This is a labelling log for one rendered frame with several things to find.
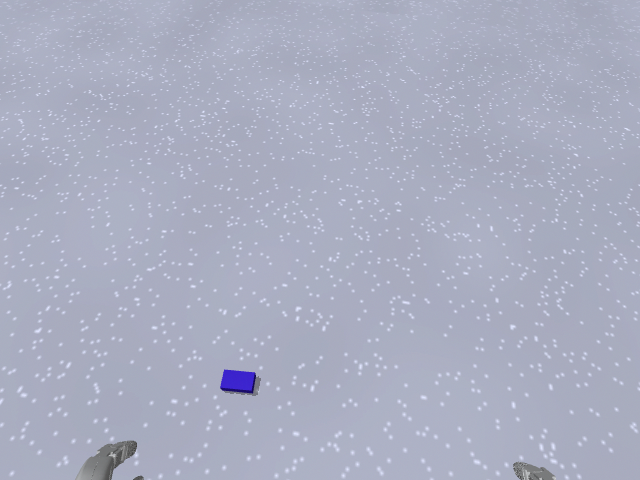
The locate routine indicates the small box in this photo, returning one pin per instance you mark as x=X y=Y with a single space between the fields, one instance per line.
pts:
x=238 y=381

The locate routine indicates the right robot hand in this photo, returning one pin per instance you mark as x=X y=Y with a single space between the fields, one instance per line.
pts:
x=526 y=471

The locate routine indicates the left robot hand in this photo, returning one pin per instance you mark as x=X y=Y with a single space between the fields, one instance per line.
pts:
x=107 y=458

